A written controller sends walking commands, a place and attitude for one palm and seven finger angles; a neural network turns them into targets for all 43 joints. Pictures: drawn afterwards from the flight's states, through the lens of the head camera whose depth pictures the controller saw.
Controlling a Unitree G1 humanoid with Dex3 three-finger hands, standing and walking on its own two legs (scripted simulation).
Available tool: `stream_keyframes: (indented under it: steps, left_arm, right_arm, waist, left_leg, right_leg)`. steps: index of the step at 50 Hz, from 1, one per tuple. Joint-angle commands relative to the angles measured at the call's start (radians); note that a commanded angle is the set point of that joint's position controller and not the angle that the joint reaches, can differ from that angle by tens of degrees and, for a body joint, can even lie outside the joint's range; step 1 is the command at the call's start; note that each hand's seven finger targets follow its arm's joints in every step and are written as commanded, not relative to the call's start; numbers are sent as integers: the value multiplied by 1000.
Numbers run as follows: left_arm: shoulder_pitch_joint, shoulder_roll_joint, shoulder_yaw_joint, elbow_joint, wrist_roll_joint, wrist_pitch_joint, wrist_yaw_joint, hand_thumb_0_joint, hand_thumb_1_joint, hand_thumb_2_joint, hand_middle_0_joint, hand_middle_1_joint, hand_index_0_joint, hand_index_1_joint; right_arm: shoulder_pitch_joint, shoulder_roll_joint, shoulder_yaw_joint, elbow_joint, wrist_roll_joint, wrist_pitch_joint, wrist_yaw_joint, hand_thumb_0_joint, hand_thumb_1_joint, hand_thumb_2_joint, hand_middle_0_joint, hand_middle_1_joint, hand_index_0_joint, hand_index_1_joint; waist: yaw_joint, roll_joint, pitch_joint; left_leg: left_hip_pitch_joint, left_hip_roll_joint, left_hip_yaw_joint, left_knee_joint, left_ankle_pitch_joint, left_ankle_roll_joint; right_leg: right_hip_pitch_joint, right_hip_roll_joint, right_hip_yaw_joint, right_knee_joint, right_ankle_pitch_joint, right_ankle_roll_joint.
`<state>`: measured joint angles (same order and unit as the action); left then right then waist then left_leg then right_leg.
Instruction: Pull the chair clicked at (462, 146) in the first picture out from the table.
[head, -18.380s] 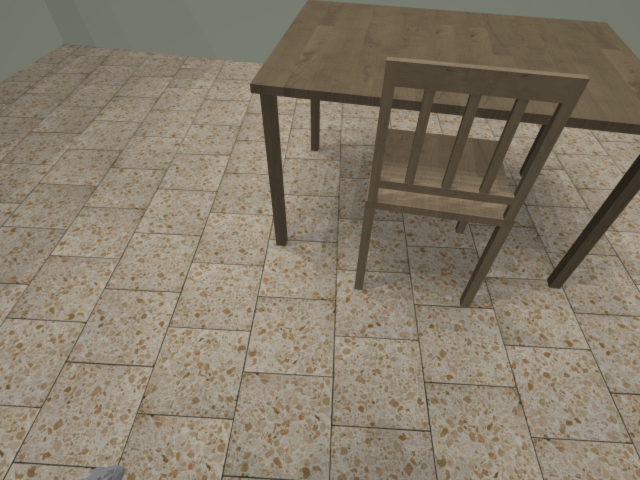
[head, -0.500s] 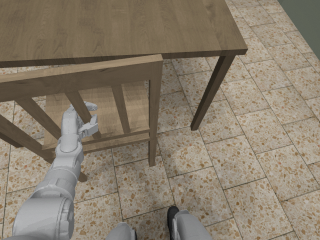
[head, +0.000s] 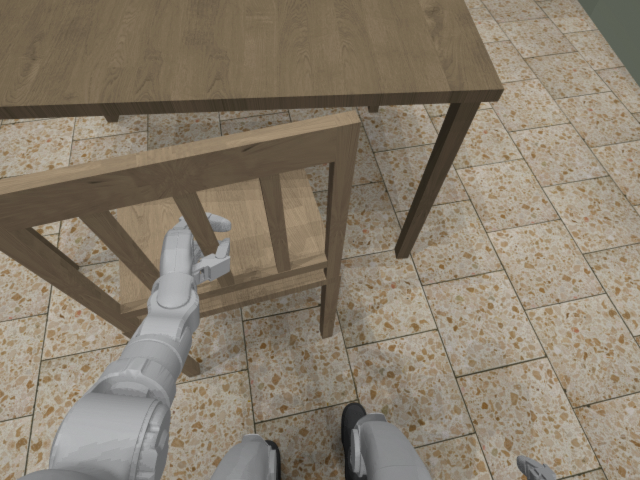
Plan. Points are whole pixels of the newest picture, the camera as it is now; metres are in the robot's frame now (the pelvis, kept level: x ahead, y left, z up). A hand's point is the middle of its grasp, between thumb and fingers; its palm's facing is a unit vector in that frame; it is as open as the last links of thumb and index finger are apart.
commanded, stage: step backward, pulling the chair out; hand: left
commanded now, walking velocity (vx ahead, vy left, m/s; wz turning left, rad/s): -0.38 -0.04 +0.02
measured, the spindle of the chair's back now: (209, 244) +0.44 +0.15 -0.05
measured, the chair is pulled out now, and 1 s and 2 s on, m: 0.15 0.15 0.17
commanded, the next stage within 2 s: stop walking, hand still on the chair in 1.54 s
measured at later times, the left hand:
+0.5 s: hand (221, 263) +0.40 +0.13 -0.05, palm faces +0.04 -0.98 -0.21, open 5.2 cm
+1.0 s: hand (220, 263) +0.40 +0.13 -0.05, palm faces +0.00 -0.97 -0.22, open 5.3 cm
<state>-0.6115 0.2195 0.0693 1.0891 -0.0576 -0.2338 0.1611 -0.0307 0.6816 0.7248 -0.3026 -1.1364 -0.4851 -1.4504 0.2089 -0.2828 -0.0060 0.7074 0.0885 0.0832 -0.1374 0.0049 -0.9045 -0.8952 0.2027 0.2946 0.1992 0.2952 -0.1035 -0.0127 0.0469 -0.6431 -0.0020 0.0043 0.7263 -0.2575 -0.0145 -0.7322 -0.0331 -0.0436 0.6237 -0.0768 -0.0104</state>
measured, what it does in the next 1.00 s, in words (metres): stands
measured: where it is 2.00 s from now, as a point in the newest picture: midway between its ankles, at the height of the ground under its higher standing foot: outside the picture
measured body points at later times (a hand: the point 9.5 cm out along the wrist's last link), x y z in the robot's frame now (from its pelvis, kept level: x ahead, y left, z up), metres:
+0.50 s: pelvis +0.00 +0.00 +0.00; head +0.10 -0.01 +0.44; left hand +0.40 +0.18 -0.03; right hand +0.07 -0.28 -0.13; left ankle +0.06 +0.13 -0.71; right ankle +0.14 -0.11 -0.71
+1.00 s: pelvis +0.01 +0.01 +0.00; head +0.10 +0.00 +0.44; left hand +0.40 +0.18 -0.03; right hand +0.09 -0.26 -0.14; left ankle +0.06 +0.13 -0.71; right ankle +0.14 -0.11 -0.71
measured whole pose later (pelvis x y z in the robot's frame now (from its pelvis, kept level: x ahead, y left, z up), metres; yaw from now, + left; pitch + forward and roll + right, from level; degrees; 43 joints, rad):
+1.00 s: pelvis +0.01 +0.01 +0.00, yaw -1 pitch +8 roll +1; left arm -0.58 0.20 0.02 1.11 -0.04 -0.25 0.12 -0.03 0.66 0.75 -0.29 -1.17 -0.50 -1.45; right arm 0.22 -0.24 0.02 0.74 0.08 0.03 -0.16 0.01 -0.90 -0.90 0.20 0.29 0.20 0.30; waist -0.06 -0.01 0.03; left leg -0.61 0.00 0.03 0.77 -0.30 0.00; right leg -0.72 -0.04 -0.02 0.68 -0.11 -0.01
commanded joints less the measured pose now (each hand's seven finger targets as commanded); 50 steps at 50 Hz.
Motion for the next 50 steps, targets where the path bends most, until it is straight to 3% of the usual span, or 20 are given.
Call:
stream_keyframes:
  steps: [1, 5, 6, 11, 13, 18, 23, 27, 35, 36, 43, 50]
  left_arm:
    - [-386, 221, 1, -180, 36, -52, 15, 0, 900, 900, -500, -1450, -500, -1450]
    - [-386, 215, -4, -174, 38, -61, 6, 0, 900, 900, -500, -1450, -500, -1450]
    - [-382, 242, 17, -165, 41, -59, 9, 0, 900, 900, -500, -1450, -500, -1450]
    - [-355, 263, 31, -136, 44, -48, 18, 0, 900, 900, -500, -1450, -500, -1450]
    - [-363, 257, 26, -143, 46, -43, 18, 0, 900, 900, -500, -1450, -500, -1450]
    - [-386, 233, 8, -155, 41, -44, 18, 0, 900, 900, -500, -1450, -500, -1450]
    - [-392, 220, -7, -176, 35, -50, 13, 0, 900, 900, -500, -1450, -500, -1450]
    - [-377, 215, -7, -161, 34, -51, 7, 0, 900, 900, -500, -1450, -500, -1450]
    - [-377, 218, -11, -160, 38, -52, 1, 0, 900, 900, -500, -1450, -500, -1450]
    - [-377, 236, 2, -163, 39, -53, 4, 0, 900, 900, -500, -1450, -500, -1450]
    - [-387, 202, -18, -171, 34, -63, -3, 0, 900, 900, -500, -1450, -500, -1450]
    - [-386, 207, -15, -169, 37, -66, -7, 0, 900, 900, -500, -1450, -500, -1450]
  right_arm:
    - [50, -136, -36, -70, -10, -48, -23, 0, -900, -900, 200, 300, 200, 300]
    - [53, -124, -34, -63, -15, -63, -21, 0, -900, -900, 200, 300, 200, 300]
    - [55, -128, -37, -61, -15, -65, -24, 0, -900, -900, 200, 300, 200, 300]
    - [88, -123, -36, -49, -14, -70, -19, 0, -900, -900, 200, 300, 200, 300]
    - [89, -123, -34, -39, -14, -69, -16, 0, -900, -900, 200, 300, 200, 300]
    - [72, -128, -29, -40, -9, -72, -21, 0, -900, -900, 200, 300, 200, 300]
    - [59, -127, -28, -48, -10, -78, -30, 0, -900, -900, 200, 300, 200, 300]
    - [64, -127, -29, -45, -11, -78, -33, 0, -900, -900, 200, 300, 200, 300]
    - [78, -116, -26, -41, -11, -72, -32, 0, -900, -900, 200, 300, 200, 300]
    - [77, -122, -29, -43, -12, -74, -35, 0, -900, -900, 200, 300, 200, 300]
    - [62, -116, -23, -42, -14, -80, -38, 0, -900, -900, 200, 300, 200, 300]
    - [72, -107, -25, -41, -14, -78, -36, 0, -900, -900, 200, 300, 200, 300]
  waist:
    - [22, 104, -439]
    - [27, 100, -433]
    - [26, 70, -429]
    - [21, -66, -436]
    - [22, -49, -457]
    - [24, 15, -472]
    - [34, 76, -448]
    - [33, 42, -422]
    - [29, -18, -421]
    - [30, -13, -426]
    - [37, 55, -431]
    - [34, -16, -434]
  left_leg:
    - [74, 108, -93, -182, -121, 46]
    - [53, 104, -72, -140, -120, 38]
    - [46, 93, -69, -126, -148, 38]
    - [89, 18, -25, -25, -234, 21]
    - [121, 15, -18, -32, -207, 19]
    - [113, 57, -57, -130, -156, 31]
    - [102, 88, -67, -165, -125, 35]
    - [91, 96, -71, -151, -99, 34]
    - [122, 52, -40, -93, -168, 24]
    - [126, 50, -41, -96, -160, 24]
    - [117, 96, -68, -145, -59, 29]
    - [105, 64, -46, -91, -132, 21]
  right_leg:
    - [326, -30, 73, -20, -225, 37]
    - [312, -45, 94, -6, -225, 31]
    - [311, -52, 106, -23, -245, 29]
    - [300, -145, 202, -185, -323, 4]
    - [318, -160, 197, -196, -282, 3]
    - [343, -105, 119, -118, -225, 27]
    - [341, -65, 97, -61, -229, 33]
    - [323, -59, 96, -38, -216, 30]
    - [291, -104, 139, -122, -256, 17]
    - [299, -102, 140, -128, -253, 18]
    - [314, -55, 91, -26, -181, 30]
    - [296, -90, 135, -71, -219, 18]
